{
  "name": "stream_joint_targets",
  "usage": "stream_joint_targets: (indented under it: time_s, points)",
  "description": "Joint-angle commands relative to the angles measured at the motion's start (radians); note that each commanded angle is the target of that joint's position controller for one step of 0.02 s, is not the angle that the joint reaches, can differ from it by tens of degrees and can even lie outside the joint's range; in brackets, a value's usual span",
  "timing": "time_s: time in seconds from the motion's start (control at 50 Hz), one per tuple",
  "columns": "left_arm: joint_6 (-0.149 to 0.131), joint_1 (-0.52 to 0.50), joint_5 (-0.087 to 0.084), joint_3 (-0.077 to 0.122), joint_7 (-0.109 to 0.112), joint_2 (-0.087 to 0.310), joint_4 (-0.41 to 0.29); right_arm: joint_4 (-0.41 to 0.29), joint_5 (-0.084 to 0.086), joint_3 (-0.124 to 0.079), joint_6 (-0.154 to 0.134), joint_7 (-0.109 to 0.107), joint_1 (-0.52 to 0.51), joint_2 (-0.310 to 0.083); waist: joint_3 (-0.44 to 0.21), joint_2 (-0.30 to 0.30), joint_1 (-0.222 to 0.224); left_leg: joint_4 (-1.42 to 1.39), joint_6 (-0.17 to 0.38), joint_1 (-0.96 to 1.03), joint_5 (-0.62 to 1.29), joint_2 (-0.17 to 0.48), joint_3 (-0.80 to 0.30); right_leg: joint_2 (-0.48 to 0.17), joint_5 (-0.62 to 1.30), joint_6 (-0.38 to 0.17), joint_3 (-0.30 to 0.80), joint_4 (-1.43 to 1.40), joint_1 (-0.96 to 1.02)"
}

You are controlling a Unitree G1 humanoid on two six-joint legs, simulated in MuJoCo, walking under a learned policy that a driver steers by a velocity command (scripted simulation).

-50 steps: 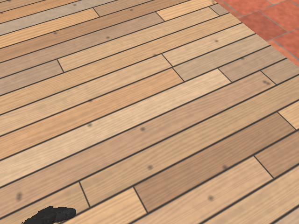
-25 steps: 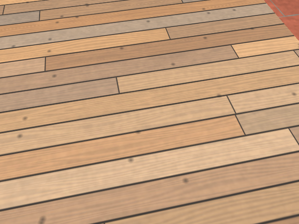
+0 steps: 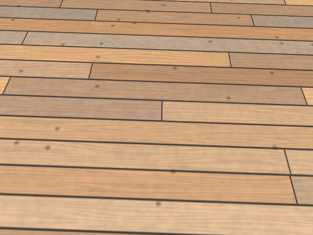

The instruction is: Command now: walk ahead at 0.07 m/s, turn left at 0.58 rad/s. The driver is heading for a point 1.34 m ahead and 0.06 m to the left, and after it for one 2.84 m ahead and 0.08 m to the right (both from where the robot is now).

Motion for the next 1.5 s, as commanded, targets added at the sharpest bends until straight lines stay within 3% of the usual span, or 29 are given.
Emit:
stream_joint_targets:
  time_s: [0.02, 0.06, 0.08, 0.1, 0.12, 0.14, 0.16, 0.18, 0.24, 0.38, 0.5, 0.52, 0.54, 0.56, 0.6, 0.66, 0.78, 0.84, 0.88, 0.9, 0.94, 1.02, 1.12, 1.14, 1.16, 1.18, 1.22, 1.32, 1.5]
  points:
    - [-0.026, 0.025, -0.009, 0.028, 0.011, 0.125, -0.066, -0.065, -0.006, -0.041, 0.002, -0.006, -0.004, -0.163, -0.086, 0.137, 0.035, 0.058, 0.074, 0.098, 0.808, 0.286, -0.257, 0.031, -0.044, -0.031, 0.018, -0.130, 0.073]
    - [-0.044, 0.144, 0.003, 0.033, 0.021, 0.138, -0.041, -0.094, 0.016, -0.038, -0.004, -0.002, -0.092, -0.160, -0.097, 0.117, 0.120, 0.164, 0.000, -0.022, 0.667, 0.206, -0.254, 0.015, 0.142, -0.062, 0.033, -0.390, 0.335]
    - [-0.051, 0.203, 0.014, 0.050, 0.034, 0.220, -0.045, -0.123, 0.031, -0.019, -0.012, 0.000, -0.051, -0.092, -0.198, -0.069, 0.109, 0.390, -0.055, -0.118, 0.338, 0.128, -0.134, -0.234, 0.415, -0.126, 0.232, -0.410, 0.532]
    - [-0.029, 0.156, -0.004, 0.055, 0.029, 0.266, -0.067, -0.119, 0.027, -0.021, 0.000, -0.007, 0.076, -0.078, -0.241, -0.243, 0.038, 0.561, -0.078, -0.297, -0.430, -0.064, 0.043, -0.446, 0.765, -0.284, 0.503, -0.421, 0.590]
    - [-0.012, 0.215, -0.021, 0.039, 0.020, 0.191, -0.056, -0.074, -0.031, -0.037, 0.012, -0.011, 0.113, -0.143, -0.206, -0.062, 0.038, 0.709, -0.090, -0.307, -0.438, 0.020, 0.039, -0.423, 0.949, -0.298, 0.419, -0.334, 0.562]
    - [-0.004, 0.166, -0.013, 0.046, 0.028, 0.189, -0.066, -0.078, -0.016, -0.033, 0.021, -0.007, 0.096, -0.121, -0.228, -0.148, 0.030, 0.790, -0.102, -0.349, -0.370, 0.043, 0.079, -0.437, 0.713, -0.340, 0.425, -0.375, 0.530]
    - [0.005, 0.099, -0.008, 0.032, 0.027, 0.132, -0.087, -0.077, -0.015, -0.036, 0.035, -0.001, 0.019, -0.149, -0.142, -0.063, 0.041, 0.790, -0.118, -0.346, -0.268, 0.091, 0.075, -0.343, 0.460, -0.295, 0.312, -0.450, 0.422]
    - [0.008, 0.048, 0.000, 0.026, 0.029, 0.119, -0.096, -0.092, -0.008, -0.040, 0.047, 0.014, -0.030, -0.151, -0.093, -0.101, 0.033, 0.768, -0.131, -0.333, -0.195, 0.103, 0.084, -0.261, 0.328, -0.248, 0.213, -0.479, 0.360]
    - [0.003, 0.058, 0.013, 0.035, 0.025, 0.132, -0.086, -0.100, 0.013, -0.028, 0.057, 0.040, -0.031, -0.119, -0.090, -0.118, 0.036, 0.744, -0.156, -0.311, -0.125, 0.094, 0.121, -0.201, 0.373, -0.232, 0.067, -0.481, 0.345]
    - [-0.001, 0.116, 0.017, 0.056, 0.007, 0.162, -0.061, -0.149, 0.004, 0.001, 0.065, 0.056, -0.123, -0.072, -0.099, -0.127, 0.076, 0.463, -0.137, -0.251, -0.145, 0.153, 0.160, -0.259, 0.201, -0.259, 0.021, -0.491, 0.361]
    - [0.022, 0.119, 0.001, 0.068, -0.016, 0.189, -0.030, -0.122, 0.002, 0.021, 0.037, 0.041, -0.049, -0.056, -0.110, -0.110, 0.037, -0.020, -0.070, 0.026, 0.012, 0.127, 0.221, -0.242, 0.271, -0.193, -0.024, -0.352, 0.272]
    - [0.023, 0.167, 0.003, 0.065, -0.021, 0.165, -0.015, -0.122, -0.009, 0.019, 0.026, 0.034, -0.053, -0.087, -0.102, -0.013, 0.046, -0.156, -0.056, 0.088, 0.058, 0.189, 0.103, -0.203, 0.160, -0.123, -0.063, -0.274, 0.205]
    - [0.025, 0.199, 0.009, 0.037, -0.032, 0.057, -0.053, -0.154, -0.016, 0.008, 0.017, 0.026, -0.081, -0.178, -0.120, 0.279, 0.079, -0.246, 0.012, 0.152, 0.126, 0.490, -0.270, -0.081, -0.210, -0.031, -0.174, -0.062, 0.038]
    - [0.047, 0.111, 0.003, 0.044, -0.012, 0.096, -0.062, -0.148, -0.017, -0.001, 0.010, 0.020, -0.083, -0.202, -0.051, 0.262, 0.026, -0.220, 0.123, -0.083, 0.292, 0.553, -0.265, -0.024, -0.338, -0.027, -0.084, 0.026, 0.092]
    - [0.061, 0.132, -0.012, 0.052, -0.015, 0.107, -0.027, -0.139, -0.010, 0.030, 0.002, 0.015, -0.175, -0.100, -0.006, 0.182, 0.088, -0.219, 0.100, -0.118, 0.291, 0.428, -0.110, -0.028, -0.222, -0.034, -0.036, 0.097, 0.136]
    - [0.053, 0.199, 0.009, 0.059, -0.019, 0.113, 0.034, -0.126, 0.000, 0.044, -0.009, -0.001, -0.179, -0.066, -0.063, 0.183, 0.095, -0.167, 0.074, -0.006, 0.507, 0.351, -0.010, -0.009, -0.160, -0.024, -0.057, 0.114, 0.151]
    - [0.053, 0.153, -0.007, 0.039, -0.004, 0.062, 0.058, -0.063, -0.003, 0.047, -0.014, -0.009, -0.127, -0.067, -0.076, 0.172, 0.052, -0.122, 0.088, 0.046, 0.449, 0.362, -0.040, 0.007, -0.191, -0.019, -0.062, -0.143, 0.245]
    - [0.038, 0.226, -0.005, 0.026, 0.006, 0.036, 0.107, -0.036, 0.009, 0.048, -0.011, -0.013, -0.140, -0.061, -0.113, 0.131, 0.091, -0.108, 0.048, -0.004, 0.246, 0.337, -0.053, 0.011, 0.009, -0.040, -0.075, -0.420, 0.421]
    - [0.013, 0.263, 0.028, 0.036, 0.007, 0.100, 0.123, -0.027, 0.007, 0.046, -0.010, -0.006, -0.119, -0.050, -0.093, 0.052, 0.086, -0.070, 0.010, -0.173, -0.176, 0.263, -0.047, -0.089, -0.151, -0.088, 0.049, -0.424, 0.531]
    - [0.015, 0.245, 0.011, 0.057, -0.003, 0.165, 0.138, -0.041, 0.004, 0.045, -0.004, 0.001, -0.155, -0.038, 0.012, -0.100, 0.079, -0.011, -0.003, -0.259, -0.245, 0.147, 0.072, -0.120, -0.395, -0.148, 0.153, -0.479, 0.415]
    - [0.009, 0.281, 0.008, 0.063, -0.015, 0.157, 0.158, -0.062, -0.020, 0.041, -0.014, 0.018, -0.226, -0.042, 0.113, -0.193, 0.118, 0.228, -0.022, -0.325, -0.146, 0.115, 0.198, -0.277, -0.598, -0.241, 0.365, -0.665, 0.349]
    - [-0.023, 0.235, 0.009, 0.068, -0.018, 0.136, 0.160, -0.049, -0.013, 0.035, -0.052, 0.045, -0.199, -0.031, 0.080, -0.109, 0.088, 0.270, -0.025, -0.326, -0.133, 0.177, 0.190, -0.255, -0.341, -0.246, 0.276, -0.672, 0.402]
    - [-0.034, 0.199, -0.003, 0.076, -0.024, 0.117, 0.174, 0.045, -0.007, 0.022, -0.070, 0.034, 0.002, -0.025, 0.012, -0.049, 0.000, -0.039, -0.025, 0.174, 0.013, 0.114, 0.255, -0.130, -0.253, -0.191, 0.079, -0.467, 0.155]
    - [-0.041, 0.168, 0.005, 0.064, -0.026, 0.076, 0.154, 0.076, -0.013, 0.006, -0.078, 0.021, 0.120, -0.079, -0.019, 0.075, -0.053, -0.129, -0.007, 0.311, -0.120, 0.244, 0.072, -0.074, -0.239, -0.161, 0.007, -0.269, 0.033]
    - [-0.049, 0.136, -0.005, 0.040, -0.034, -0.007, 0.103, 0.086, -0.015, -0.022, -0.082, 0.014, 0.228, -0.196, -0.064, 0.317, -0.087, -0.325, 0.086, 0.384, -0.477, 0.507, -0.385, 0.052, -0.290, -0.117, -0.123, 0.058, -0.156]
    - [-0.047, 0.102, 0.016, 0.062, -0.032, 0.082, 0.095, 0.100, -0.015, -0.018, -0.077, 0.014, 0.212, -0.178, 0.020, 0.205, -0.057, -0.360, 0.150, 0.253, -0.526, 0.570, -0.495, 0.023, -0.309, -0.139, -0.033, 0.221, -0.211]
    - [-0.055, 0.120, 0.009, 0.061, -0.053, 0.073, 0.116, 0.061, -0.009, 0.005, -0.087, 0.021, 0.060, -0.095, 0.077, 0.101, 0.033, -0.357, 0.121, 0.149, -0.349, 0.481, -0.312, -0.052, -0.130, -0.149, 0.003, 0.261, -0.188]
    - [-0.044, 0.074, 0.025, 0.054, -0.072, 0.041, 0.123, 0.114, 0.004, 0.026, -0.115, 0.013, 0.122, -0.047, 0.017, 0.104, 0.051, -0.349, 0.087, 0.190, 0.205, 0.378, -0.033, -0.071, 0.046, -0.083, -0.071, 0.214, -0.160]
    - [-0.040, -0.200, 0.010, 0.030, -0.068, 0.018, 0.017, 0.189, 0.000, 0.031, -0.114, 0.006, 0.203, -0.055, 0.075, 0.118, 0.011, -0.331, 0.087, 0.174, 0.487, 0.383, 0.089, -0.030, 0.184, -0.086, -0.144, -0.143, -0.065]
Keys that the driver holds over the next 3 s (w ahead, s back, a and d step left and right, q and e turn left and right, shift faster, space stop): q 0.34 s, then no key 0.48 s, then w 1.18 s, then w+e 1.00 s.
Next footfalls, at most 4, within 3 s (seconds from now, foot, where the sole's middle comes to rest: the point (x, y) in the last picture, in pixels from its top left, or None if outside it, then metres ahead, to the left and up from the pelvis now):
0.08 right None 0.14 -0.12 -0.77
0.52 left None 0.03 0.08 -0.77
0.86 right None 0.06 -0.12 -0.77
1.14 left None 0.07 0.12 -0.77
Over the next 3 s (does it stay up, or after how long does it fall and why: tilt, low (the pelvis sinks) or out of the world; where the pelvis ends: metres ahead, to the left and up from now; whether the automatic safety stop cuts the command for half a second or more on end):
stays up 0.95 0.17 0.01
